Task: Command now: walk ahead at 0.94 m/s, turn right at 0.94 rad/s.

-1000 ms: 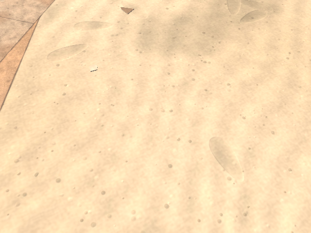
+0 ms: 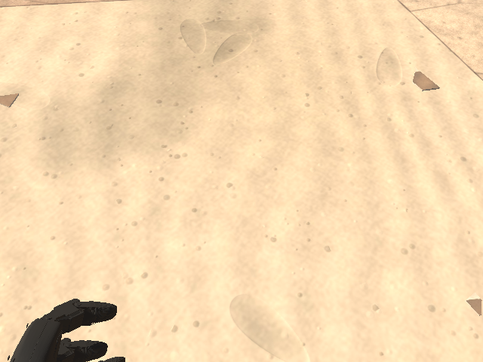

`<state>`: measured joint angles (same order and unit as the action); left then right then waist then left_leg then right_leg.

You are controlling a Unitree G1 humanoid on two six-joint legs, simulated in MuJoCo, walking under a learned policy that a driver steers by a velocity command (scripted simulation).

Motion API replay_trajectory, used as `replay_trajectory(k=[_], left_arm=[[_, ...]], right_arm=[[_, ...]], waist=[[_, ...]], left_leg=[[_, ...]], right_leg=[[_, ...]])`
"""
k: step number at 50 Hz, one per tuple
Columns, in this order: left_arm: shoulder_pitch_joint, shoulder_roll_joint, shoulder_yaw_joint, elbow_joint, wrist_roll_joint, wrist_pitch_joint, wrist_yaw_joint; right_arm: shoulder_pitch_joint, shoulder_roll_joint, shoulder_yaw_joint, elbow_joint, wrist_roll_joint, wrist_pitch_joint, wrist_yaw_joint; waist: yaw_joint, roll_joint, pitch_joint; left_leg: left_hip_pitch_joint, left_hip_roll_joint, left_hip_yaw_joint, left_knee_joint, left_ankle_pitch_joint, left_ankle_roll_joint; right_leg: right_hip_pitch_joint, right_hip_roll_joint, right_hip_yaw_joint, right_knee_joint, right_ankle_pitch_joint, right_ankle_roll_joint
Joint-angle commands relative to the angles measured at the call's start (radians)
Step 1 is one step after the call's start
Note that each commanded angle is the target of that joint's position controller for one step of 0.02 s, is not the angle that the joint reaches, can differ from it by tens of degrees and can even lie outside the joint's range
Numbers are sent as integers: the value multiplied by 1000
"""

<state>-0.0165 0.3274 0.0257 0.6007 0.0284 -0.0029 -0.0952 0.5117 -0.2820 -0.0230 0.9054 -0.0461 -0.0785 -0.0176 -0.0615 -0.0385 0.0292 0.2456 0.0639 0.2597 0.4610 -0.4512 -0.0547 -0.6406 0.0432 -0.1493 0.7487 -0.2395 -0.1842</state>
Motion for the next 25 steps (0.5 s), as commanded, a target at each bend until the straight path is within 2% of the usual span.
replay_trajectory(k=[1,2,3,4,5,6,7,8,9,11,12,13,14,15,16,17,18,19,20,21,22,23,24,25], left_arm=[[431,269,115,94,-17,12,62],[416,350,129,49,2,23,59],[448,299,125,63,-5,23,72],[432,253,114,99,-10,13,83],[394,208,101,107,-7,-6,89],[343,190,89,98,-2,-21,98],[316,161,75,96,-6,-31,98],[320,145,68,97,-12,-44,94],[319,142,66,101,-19,-55,90],[316,147,69,101,-20,-70,86],[316,141,68,107,-19,-77,85],[333,132,67,119,-25,-85,83],[374,120,62,141,-39,-97,79],[406,127,62,157,-46,-108,76],[433,135,62,173,-44,-114,75],[453,149,63,188,-37,-115,78],[462,170,65,198,-27,-114,84],[465,195,69,206,-15,-110,93],[454,213,73,211,9,-100,101],[412,218,76,209,32,-84,109],[352,196,69,200,42,-75,115],[417,67,36,146,7,-85,104],[425,47,17,123,4,-111,87],[319,74,8,99,8,-118,93]], right_arm=[[-138,-120,-30,-146,6,-18,23],[-174,-141,-20,-263,24,-47,26],[-299,-181,-23,-285,15,-63,27],[-283,-152,-11,-288,19,-70,24],[-285,-138,-3,-286,2,-62,20],[-252,-132,2,-275,-21,-41,20],[-205,-126,4,-263,-34,-14,22],[-210,-122,5,-273,-38,7,22],[-258,-113,9,-297,-38,19,24],[-409,-95,21,-364,-25,22,33],[-433,-73,31,-372,-17,18,43],[-444,-53,39,-366,-9,13,53],[-456,-37,43,-358,0,6,60],[-476,-43,40,-353,10,3,61],[-497,-56,35,-347,16,3,59],[-516,-68,31,-349,16,3,55],[-509,-88,22,-344,13,2,52],[-467,-113,8,-329,12,0,49],[-356,-147,-9,-295,22,0,42],[-153,-178,-29,-232,32,5,30],[62,-221,-50,-171,31,14,14],[134,-332,-88,-154,7,18,5],[68,-285,-83,-142,18,25,28],[-56,-233,-80,-163,21,20,37]], waist=[[220,-140,-232],[204,-139,-413],[243,35,-346],[175,78,-169],[119,134,-82],[66,145,-31],[22,133,-2],[8,109,22],[6,95,60],[32,70,118],[38,53,117],[55,37,100],[84,30,76],[108,23,65],[131,28,58],[143,22,52],[136,8,27],[107,-24,-19],[46,-57,-85],[-62,-72,-172],[-183,-40,-242],[-121,261,-331],[-55,341,-365],[-38,189,-210]], left_leg=[[-879,-36,-61,1033,137,51],[-1104,-106,-266,1273,38,42],[-1157,-40,-362,1218,150,52],[-1130,3,-350,1106,168,54],[-1057,48,-350,991,146,48],[-987,59,-352,949,99,35],[-945,74,-348,903,65,21],[-925,84,-338,841,23,6],[-915,93,-315,754,27,-7],[-866,84,-270,552,202,-25],[-822,77,-257,432,338,-16],[-754,64,-239,313,472,4],[-679,47,-215,240,605,31],[-660,36,-206,186,680,55],[-684,19,-189,138,693,78],[-708,3,-179,97,658,104],[-709,-33,-161,73,583,127],[-673,-75,-146,72,494,145],[-591,-115,-146,88,399,162],[-427,-143,-136,91,317,180],[-187,-90,-184,109,248,215],[117,153,-659,117,14,370],[178,238,-1155,-149,-66,431],[69,228,-1069,-182,-100,427]], right_leg=[[1047,-116,432,-182,-251,-123],[1170,-314,965,-375,-326,-286],[1106,-297,942,-448,-311,-249],[900,-281,865,-487,-223,-218],[720,-233,765,-497,-129,-186],[581,-182,682,-495,-59,-180],[475,-150,628,-516,-46,-180],[390,-128,608,-530,-25,-189],[310,-105,574,-562,-21,-186],[191,-50,531,-618,10,-160],[191,-22,476,-620,79,-131],[207,-8,430,-623,180,-102],[238,-29,416,-651,293,-83],[315,-56,409,-666,377,-67],[430,-73,389,-667,469,-51],[544,-93,369,-639,594,-35],[650,-110,345,-581,791,-13],[733,-133,324,-495,995,9],[789,-154,303,-354,1161,28],[776,-159,266,-125,1247,40],[611,-126,217,194,1116,54],[195,24,158,711,410,124],[-56,118,224,798,-178,133],[-153,19,282,780,-77,119]])
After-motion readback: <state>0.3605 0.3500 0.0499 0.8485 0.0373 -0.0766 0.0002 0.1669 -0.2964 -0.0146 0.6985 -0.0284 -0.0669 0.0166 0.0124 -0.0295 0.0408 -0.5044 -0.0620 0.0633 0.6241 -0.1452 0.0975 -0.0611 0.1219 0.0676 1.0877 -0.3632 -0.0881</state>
